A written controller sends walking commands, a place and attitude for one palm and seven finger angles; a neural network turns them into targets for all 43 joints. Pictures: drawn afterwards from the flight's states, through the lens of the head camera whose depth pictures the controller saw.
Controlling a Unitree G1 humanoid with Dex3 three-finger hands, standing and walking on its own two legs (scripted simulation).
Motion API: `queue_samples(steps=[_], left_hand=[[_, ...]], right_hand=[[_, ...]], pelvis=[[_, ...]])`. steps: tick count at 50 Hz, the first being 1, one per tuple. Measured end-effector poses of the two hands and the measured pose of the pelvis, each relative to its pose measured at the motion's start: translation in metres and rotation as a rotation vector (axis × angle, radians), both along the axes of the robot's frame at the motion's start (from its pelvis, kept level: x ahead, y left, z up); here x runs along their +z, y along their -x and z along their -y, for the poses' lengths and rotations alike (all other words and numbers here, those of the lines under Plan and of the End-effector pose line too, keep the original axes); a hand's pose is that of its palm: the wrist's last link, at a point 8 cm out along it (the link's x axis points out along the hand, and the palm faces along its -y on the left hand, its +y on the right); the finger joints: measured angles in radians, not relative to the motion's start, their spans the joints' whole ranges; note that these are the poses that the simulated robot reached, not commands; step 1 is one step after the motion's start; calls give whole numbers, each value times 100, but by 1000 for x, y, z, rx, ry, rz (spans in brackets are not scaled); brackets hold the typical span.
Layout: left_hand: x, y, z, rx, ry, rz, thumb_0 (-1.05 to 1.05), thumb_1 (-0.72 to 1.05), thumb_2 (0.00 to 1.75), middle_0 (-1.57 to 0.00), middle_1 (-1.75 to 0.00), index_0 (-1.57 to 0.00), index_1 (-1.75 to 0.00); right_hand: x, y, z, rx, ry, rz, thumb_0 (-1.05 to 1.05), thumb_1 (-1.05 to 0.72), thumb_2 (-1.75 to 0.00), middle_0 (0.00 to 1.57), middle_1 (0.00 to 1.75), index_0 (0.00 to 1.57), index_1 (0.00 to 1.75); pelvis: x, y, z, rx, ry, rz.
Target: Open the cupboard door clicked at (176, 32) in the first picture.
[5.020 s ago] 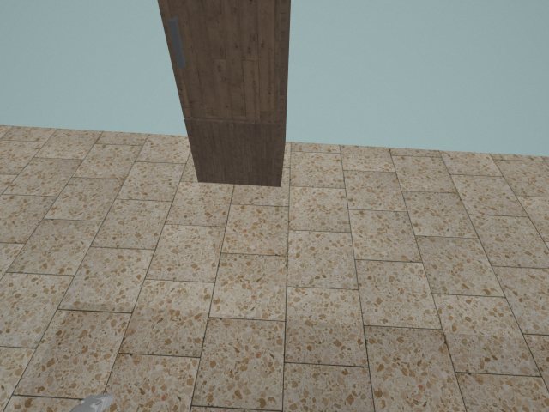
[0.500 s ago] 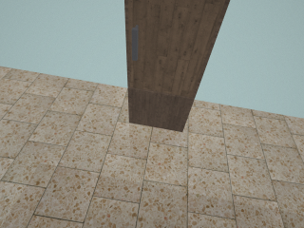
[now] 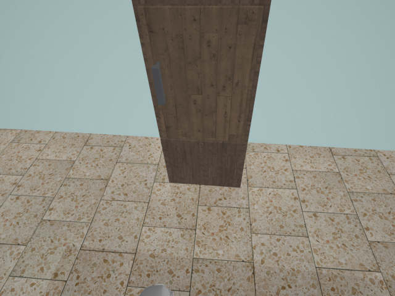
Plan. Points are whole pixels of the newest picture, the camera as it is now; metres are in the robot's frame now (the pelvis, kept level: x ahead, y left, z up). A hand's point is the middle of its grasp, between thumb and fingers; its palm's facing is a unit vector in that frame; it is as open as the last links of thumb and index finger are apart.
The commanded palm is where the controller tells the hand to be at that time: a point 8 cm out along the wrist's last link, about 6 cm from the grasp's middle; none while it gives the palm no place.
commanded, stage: take the last steps up to it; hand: left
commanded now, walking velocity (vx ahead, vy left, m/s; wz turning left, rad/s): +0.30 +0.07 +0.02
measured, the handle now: (160, 83) +0.88 +0.19 -0.03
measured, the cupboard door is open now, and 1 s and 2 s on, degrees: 0 0 0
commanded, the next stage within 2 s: come to a stop and stand still in 0.70 s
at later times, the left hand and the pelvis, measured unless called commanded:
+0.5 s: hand (94, 282) +0.20 +0.28 -0.18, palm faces +0.05 -0.98 -0.19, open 7.4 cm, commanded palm none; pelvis +0.16 +0.09 +0.00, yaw -1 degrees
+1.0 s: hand (128, 220) +0.36 +0.23 -0.17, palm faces +0.00 -0.97 -0.24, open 7.2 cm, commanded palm none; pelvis +0.30 +0.05 -0.01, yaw -2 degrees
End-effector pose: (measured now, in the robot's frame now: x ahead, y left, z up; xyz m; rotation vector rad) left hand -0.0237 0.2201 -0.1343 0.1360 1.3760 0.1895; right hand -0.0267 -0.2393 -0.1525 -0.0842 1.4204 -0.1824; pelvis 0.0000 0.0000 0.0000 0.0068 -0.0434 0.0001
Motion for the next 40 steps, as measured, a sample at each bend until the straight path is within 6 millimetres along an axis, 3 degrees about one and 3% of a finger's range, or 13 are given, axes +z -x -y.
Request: queue_samples(steps=[4, 9, 12, 15, 21, 26, 30, 35, 38, 40], left_hand=[[-6, 17, -1, 49, 33, -93, 0, 92, 90, -20, -30, -20, -30], [-18, 22, -16, 108, 73, -195, 0, 91, 90, -20, -30, -20, -30], [-33, 12, -35, 120, 93, -249, 0, 91, 90, -20, -30, -20, -30], [-37, -20, -58, 97, 87, -248, 0, 91, 90, -20, -30, -20, -30], [-22, -136, -98, 13, 31, -43, 1, 91, 90, -20, -30, -20, -30], [-8, -230, -107, -32, 4, 125, 0, 91, 90, -19, -30, -19, -30], [1, -289, -98, -79, -1, 188, 0, 91, 90, -19, -30, -19, -30], [2, -350, -72, -148, -2, 210, 0, 91, 90, -19, -30, -20, -30], [-6, -378, -54, -172, -4, 228, 0, 91, 90, -20, -30, -20, -30], [-8, -385, -44, -164, 4, 229, 0, 91, 90, -20, -30, -20, -30]], right_hand=[[3, -48, -12, 42, 3, 37, 1, -91, -90, 19, 29, 19, 30], [3, -129, -42, 117, 16, 111, 1, -91, -90, 19, 29, 19, 30], [-3, -179, -64, 149, 44, 193, 1, -91, -90, 19, 29, 19, 30], [-1, -205, -83, 139, 54, 246, 1, -91, -90, 19, 29, 19, 30], [13, -213, -95, 61, 72, 240, -1, -94, -90, 20, 30, 20, 30], [9, -201, -105, 23, 36, 143, 0, -93, -90, 20, 29, 20, 30], [2, -190, -112, -24, -6, 58, 0, -92, -90, 20, 29, 20, 30], [-7, -183, -111, -88, -53, -47, 1, -91, -90, 20, 30, 20, 30], [-17, -186, -103, -110, -75, -107, 1, -91, -90, 20, 30, 20, 30], [-18, -197, -96, -103, -78, -133, 1, -90, -90, 20, 30, 20, 30]], pelvis=[[-2, -21, -12, 14, 11, -8], [-12, -58, -38, 26, 28, -22], [-27, -83, -60, 19, 33, -28], [-27, -98, -74, 1, 22, -14], [-9, -133, -89, -17, 3, -14], [-3, -164, -91, -23, -15, -19], [-3, -191, -86, -31, -25, -20], [-8, -226, -70, -48, -31, -27], [-18, -250, -55, -55, -30, -31], [-19, -260, -49, -46, -13, -26]])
